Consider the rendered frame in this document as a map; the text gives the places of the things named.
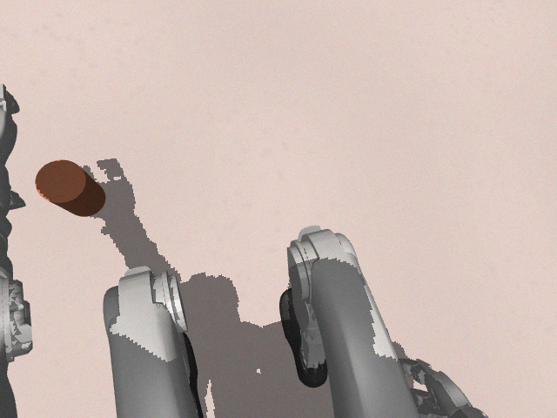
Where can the right robot foot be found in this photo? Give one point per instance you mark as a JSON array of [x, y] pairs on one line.
[[311, 377]]

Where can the left robot hand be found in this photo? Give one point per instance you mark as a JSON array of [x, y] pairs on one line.
[[8, 136]]

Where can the left robot arm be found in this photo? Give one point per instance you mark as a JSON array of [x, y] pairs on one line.
[[15, 323]]

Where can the right robot hand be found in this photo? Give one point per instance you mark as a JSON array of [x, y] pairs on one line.
[[442, 398]]

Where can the left robot foot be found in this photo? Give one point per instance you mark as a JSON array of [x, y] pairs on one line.
[[193, 375]]

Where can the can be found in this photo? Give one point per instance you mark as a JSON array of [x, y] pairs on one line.
[[67, 185]]

